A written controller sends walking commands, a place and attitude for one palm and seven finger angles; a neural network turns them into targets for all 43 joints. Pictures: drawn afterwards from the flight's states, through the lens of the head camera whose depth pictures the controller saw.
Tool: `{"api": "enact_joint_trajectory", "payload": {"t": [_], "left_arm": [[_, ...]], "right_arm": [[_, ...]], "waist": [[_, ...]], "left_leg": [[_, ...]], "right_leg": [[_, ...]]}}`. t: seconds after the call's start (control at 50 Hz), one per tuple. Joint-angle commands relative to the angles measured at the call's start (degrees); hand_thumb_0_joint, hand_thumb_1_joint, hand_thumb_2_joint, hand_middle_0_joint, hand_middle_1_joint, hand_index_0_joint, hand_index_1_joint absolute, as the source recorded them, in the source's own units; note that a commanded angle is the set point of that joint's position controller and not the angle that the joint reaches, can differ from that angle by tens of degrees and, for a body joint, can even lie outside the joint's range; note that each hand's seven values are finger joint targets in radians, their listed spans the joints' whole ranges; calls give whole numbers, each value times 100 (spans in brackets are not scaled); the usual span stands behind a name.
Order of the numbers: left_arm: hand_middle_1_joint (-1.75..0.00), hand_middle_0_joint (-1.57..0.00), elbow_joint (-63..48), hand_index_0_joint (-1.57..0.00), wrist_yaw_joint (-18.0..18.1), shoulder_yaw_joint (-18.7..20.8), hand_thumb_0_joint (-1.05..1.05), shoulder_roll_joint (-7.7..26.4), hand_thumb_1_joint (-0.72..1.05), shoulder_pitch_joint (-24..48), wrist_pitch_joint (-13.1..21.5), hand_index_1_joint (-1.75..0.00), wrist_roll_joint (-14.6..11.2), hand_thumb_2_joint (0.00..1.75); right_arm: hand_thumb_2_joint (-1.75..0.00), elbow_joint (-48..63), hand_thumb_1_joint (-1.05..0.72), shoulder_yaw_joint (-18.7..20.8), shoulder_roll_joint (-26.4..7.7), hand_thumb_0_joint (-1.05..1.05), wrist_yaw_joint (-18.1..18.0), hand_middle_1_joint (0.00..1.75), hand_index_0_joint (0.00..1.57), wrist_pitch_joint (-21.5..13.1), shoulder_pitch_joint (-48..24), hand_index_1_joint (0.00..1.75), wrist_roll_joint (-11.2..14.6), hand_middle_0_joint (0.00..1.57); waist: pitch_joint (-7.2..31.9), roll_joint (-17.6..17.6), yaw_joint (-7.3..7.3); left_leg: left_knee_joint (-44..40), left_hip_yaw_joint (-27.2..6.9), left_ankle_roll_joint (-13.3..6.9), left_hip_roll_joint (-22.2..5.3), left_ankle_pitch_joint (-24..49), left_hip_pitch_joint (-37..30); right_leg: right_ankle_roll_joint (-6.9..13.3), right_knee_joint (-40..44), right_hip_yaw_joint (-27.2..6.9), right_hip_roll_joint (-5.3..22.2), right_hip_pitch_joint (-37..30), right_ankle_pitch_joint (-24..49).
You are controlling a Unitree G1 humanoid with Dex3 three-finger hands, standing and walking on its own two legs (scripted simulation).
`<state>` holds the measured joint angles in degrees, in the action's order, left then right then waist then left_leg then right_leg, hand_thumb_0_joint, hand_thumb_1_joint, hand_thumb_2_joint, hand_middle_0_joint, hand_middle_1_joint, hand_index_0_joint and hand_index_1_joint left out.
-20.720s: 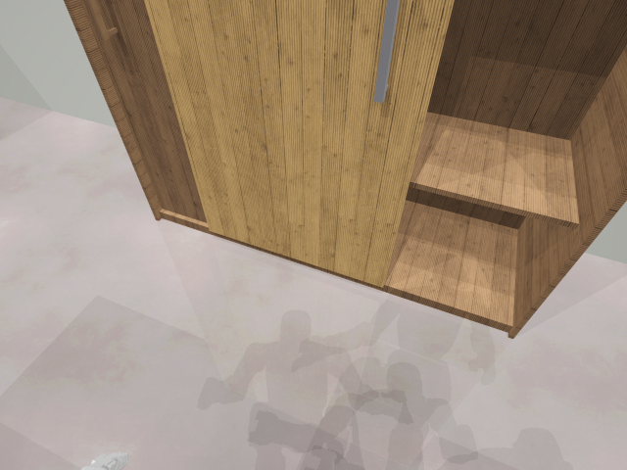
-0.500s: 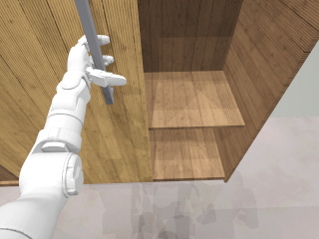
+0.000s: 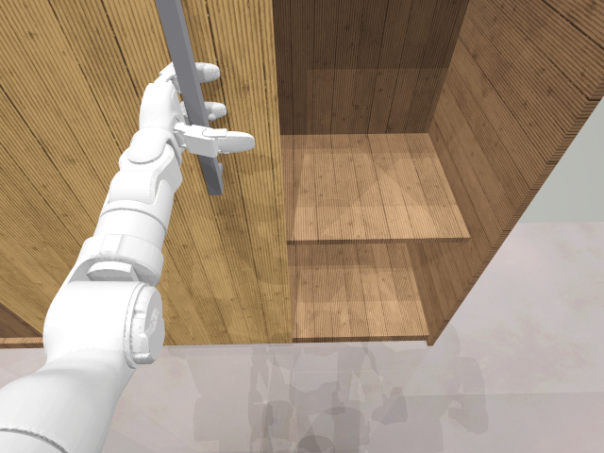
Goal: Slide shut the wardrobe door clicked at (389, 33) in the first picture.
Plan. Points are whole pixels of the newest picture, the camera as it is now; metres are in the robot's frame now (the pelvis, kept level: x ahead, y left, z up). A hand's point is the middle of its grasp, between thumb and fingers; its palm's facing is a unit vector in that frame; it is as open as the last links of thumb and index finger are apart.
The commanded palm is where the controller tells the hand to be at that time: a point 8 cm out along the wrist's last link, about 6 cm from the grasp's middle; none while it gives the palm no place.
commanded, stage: grip the handle and tug to test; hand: left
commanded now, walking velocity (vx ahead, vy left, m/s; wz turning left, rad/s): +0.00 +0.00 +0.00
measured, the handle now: (199, 103) +0.54 +0.13 +0.20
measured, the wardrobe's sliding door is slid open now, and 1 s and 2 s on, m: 0.47 0.47 0.46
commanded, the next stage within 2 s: tug the door sideways, standing still in 1.22 s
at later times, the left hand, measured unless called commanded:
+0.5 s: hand (211, 117) +0.49 +0.10 +0.21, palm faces +0.00 -1.00 +0.01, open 5.6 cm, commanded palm +0.46 +0.16 +0.20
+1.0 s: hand (211, 118) +0.48 +0.10 +0.21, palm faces +0.01 -1.00 +0.01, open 5.4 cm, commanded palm +0.44 +0.15 +0.20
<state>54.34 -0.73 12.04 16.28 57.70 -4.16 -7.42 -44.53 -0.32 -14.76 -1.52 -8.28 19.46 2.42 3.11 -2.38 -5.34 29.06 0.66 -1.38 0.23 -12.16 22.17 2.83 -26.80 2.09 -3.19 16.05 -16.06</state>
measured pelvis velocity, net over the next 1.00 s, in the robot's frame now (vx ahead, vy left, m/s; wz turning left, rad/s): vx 0.02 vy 0.00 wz -0.03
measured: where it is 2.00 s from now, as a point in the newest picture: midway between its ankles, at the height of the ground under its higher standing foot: outside the picture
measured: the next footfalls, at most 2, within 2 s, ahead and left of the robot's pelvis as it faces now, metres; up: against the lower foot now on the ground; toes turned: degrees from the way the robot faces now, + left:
none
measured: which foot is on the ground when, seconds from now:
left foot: down 0.00-1.00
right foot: down 0.00-1.00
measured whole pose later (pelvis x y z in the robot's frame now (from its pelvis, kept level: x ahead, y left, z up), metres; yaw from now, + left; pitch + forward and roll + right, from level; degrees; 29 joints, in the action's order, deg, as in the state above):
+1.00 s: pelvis +0.02 +0.00 +0.00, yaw -2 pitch +5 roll +0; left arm 40.9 -0.4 13.5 15.9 48.0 -8.8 -8.3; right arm -41.9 0.3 -15.0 -1.6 -6.6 17.7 2.9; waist 4.0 -2.7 -4.9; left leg 26.6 2.4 -1.2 -0.3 -12.8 18.3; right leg 3.0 -24.3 0.0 -3.6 12.8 -16.0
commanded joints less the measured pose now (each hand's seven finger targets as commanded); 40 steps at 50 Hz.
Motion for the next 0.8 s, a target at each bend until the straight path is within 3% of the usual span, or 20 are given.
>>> {"api": "enact_joint_trajectory", "payload": {"t": [0.0, 0.06, 0.1, 0.12, 0.14, 0.2, 0.22, 0.26, 0.28, 0.3, 0.32, 0.38, 0.44, 0.48, 0.52, 0.56, 0.6, 0.64, 0.72, 0.78], "left_arm": [[-127, -35, -1226, -35, -20, 10, 0, 804, 1, 3373, 422, -127, -16, 52], [-129, -37, -1337, -37, -26, 57, 0, 869, 15, 3194, 488, -129, 15, 58], [-131, -38, -1522, -38, -24, 51, 0, 816, 25, 3243, 536, -131, -22, 62], [-131, -38, -1391, -38, -33, 93, 0, 830, 29, 3051, 519, -131, -36, 64], [-132, -39, -1493, -39, -54, -58, 0, 670, 34, 3177, 523, -132, -57, 66], [-134, -41, -1309, -41, -25, 75, 0, 850, 48, 3129, 480, -134, -27, 72], [-135, -41, -1431, -41, -19, 80, 0, 901, 53, 3299, 493, -135, -11, 74], [-136, -42, -1407, -42, -14, 128, 0, 970, 62, 3120, 477, -136, 31, 78], [-137, -43, -1478, -43, -21, -22, 0, 772, 67, 3213, 476, -137, 7, 80], [-137, -43, -1485, -43, -15, 71, 0, 865, 71, 3146, 475, -137, 8, 82], [-138, -44, -1485, -44, -29, -43, 0, 743, 76, 3135, 468, -138, 4, 84], [-140, -45, -1634, -45, -19, 188, 0, 977, 90, 3002, 465, -140, -23, 90], [-140, -45, -1867, -45, -79, 19, 0, 740, 90, 2831, 451, -140, -68, 90], [-140, -45, -1874, -45, -68, 276, 0, 1049, 90, 2696, 418, -140, -67, 90], [-140, -45, -1839, -45, -107, 160, 0, 930, 90, 2686, 346, -140, -77, 90], [-140, -45, -1788, -45, -94, 329, 0, 1176, 90, 2669, 286, -140, -50, 90], [-140, -45, -1927, -45, -103, 202, 0, 1013, 90, 2764, 266, -140, -58, 90], [-140, -45, -2018, -45, -101, 241, 0, 1006, 90, 2584, 247, -140, -67, 90], [-140, -45, -2180, -45, -101, 194, 0, 941, 90, 2434, 207, -140, -82, 90], [-140, -45, -2082, -45, -112, 443, 0, 1250, 90, 2323, 129, -140, -84, 90]], "right_arm": [[-90, 488, -90, 261, -826, 0, -43, 30, 20, -254, 166, 30, 26, 20], [-90, 499, -90, 287, -857, 0, -26, 30, 20, -274, 203, 30, 10, 20], [-90, 522, -90, 296, -828, 0, -22, 30, 20, -310, 183, 30, 7, 20], [-90, 512, -90, 295, -822, 0, -25, 30, 20, -308, 178, 30, 21, 20], [-90, 536, -90, 287, -822, 0, -19, 30, 20, -316, 166, 30, 17, 20], [-90, 494, -90, 295, -858, 0, -21, 30, 20, -310, 197, 30, 25, 20], [-90, 490, -90, 296, -864, 0, -25, 30, 20, -310, 202, 30, 17, 20], [-90, 492, -90, 306, -872, 0, -17, 30, 20, -296, 196, 30, 20, 20], [-90, 503, -90, 293, -838, 0, -15, 30, 20, -312, 178, 30, 17, 20], [-90, 498, -90, 305, -842, 0, -17, 30, 20, -315, 192, 30, 21, 20], [-90, 514, -90, 291, -832, 0, -10, 30, 20, -316, 179, 30, 26, 20], [-90, 531, -90, 312, -860, 0, -11, 30, 20, -311, 166, 30, 14, 20], [-90, 597, -90, 315, -825, 0, -2, 30, 20, -323, 78, 30, 33, 20], [-90, 591, -90, 317, -854, 0, -18, 30, 20, -298, 81, 30, 30, 20], [-90, 607, -90, 301, -826, 0, -30, 30, 20, -261, 31, 30, 52, 20], [-90, 599, -90, 301, -868, 0, -51, 30, 20, -220, 39, 30, 41, 20], [-90, 628, -90, 293, -828, 0, -53, 30, 20, -216, 9, 30, 53, 20], [-90, 669, -90, 294, -812, 0, -53, 30, 20, -211, -34, 30, 46, 20], [-90, 710, -90, 294, -801, 0, -48, 30, 20, -181, -100, 30, 56, 20], [-90, 716, -90, 281, -832, 0, -76, 30, 20, -108, -112, 30, 52, 20]], "waist": [[1797, 170, -219], [2008, 107, -126], [2181, 115, -140], [2083, 213, -105], [2079, 193, -166], [1899, 300, -155], [1933, 193, -180], [1972, 73, -98], [2008, 69, -177], [2018, 79, -131], [1993, 95, -158], [2144, 154, -85], [2207, 88, -51], [2198, 244, 11], [2000, 267, -36], [1943, 327, 8], [2007, 184, -27], [2124, 128, 45], [2134, 204, 50], [2060, 310, 101]], "left_leg": [[-15, -235, -112, 24, 1283, -1714], [-14, -273, -89, 12, 1455, -1851], [5, -264, -87, 10, 1572, -1987], [-9, -270, -80, -7, 1572, -1920], [-12, -250, -87, 2, 1550, -1944], [-32, -262, -106, 1, 1374, -1784], [-44, -241, -101, 0, 1413, -1816], [-30, -240, -89, 7, 1474, -1846], [-40, -248, -87, 1, 1509, -1925], [-19, -250, -82, -5, 1515, -1919], [-27, -257, -81, -2, 1534, -1922], [-31, -225, -93, 8, 1641, -1923], [2, -213, -91, 5, 1813, -2046], [-12, -182, -113, 17, 1865, -1931], [-26, -143, -127, 29, 1739, -1829], [-47, -123, -140, 38, 1606, -1686], [-46, -137, -132, 36, 1728, -1813], [-30, -142, -121, 33, 1886, -1916], [-15, -128, -128, 31, 2000, -1941], [-44, -71, -151, 53, 1884, -1723]], "right_leg": [[-192, 371, -235, -21, 268, 1856], [-156, 332, -204, -39, 195, 1898], [-169, 315, -208, -41, 155, 2014], [-164, 319, -197, -49, 136, 2013], [-181, 333, -200, -52, 169, 2017], [-178, 369, -209, -54, 204, 1869], [-181, 367, -215, -45, 195, 1919], [-159, 360, -215, -53, 157, 1926], [-173, 358, -197, -43, 205, 1944], [-167, 362, -206, -53, 191, 1944], [-167, 358, -198, -54, 196, 1958], [-168, 356, -212, -50, 17, 2131], [-166, 327, -215, -53, -16, 2301], [-176, 342, -240, -45, -181, 2464], [-191, 371, -241, -39, -159, 2440], [-196, 391, -262, -30, -230, 2374], [-188, 367, -261, -16, -216, 2476], [-179, 347, -260, -15, -263, 2588], [-185, 339, -254, -16, -326, 2732], [-204, 344, -289, 12, -470, 2832]]}}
